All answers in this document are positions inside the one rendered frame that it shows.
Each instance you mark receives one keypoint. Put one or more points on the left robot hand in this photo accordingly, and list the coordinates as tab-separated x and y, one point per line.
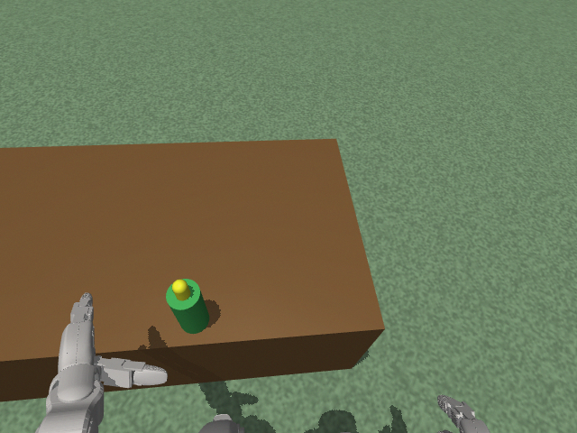
77	346

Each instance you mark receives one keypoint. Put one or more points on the left robot arm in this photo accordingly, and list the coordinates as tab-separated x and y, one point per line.
75	403

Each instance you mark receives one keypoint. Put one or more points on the right robot hand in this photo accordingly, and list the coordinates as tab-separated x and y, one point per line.
462	415

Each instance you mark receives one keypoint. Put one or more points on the bottle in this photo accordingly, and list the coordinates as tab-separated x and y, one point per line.
186	302

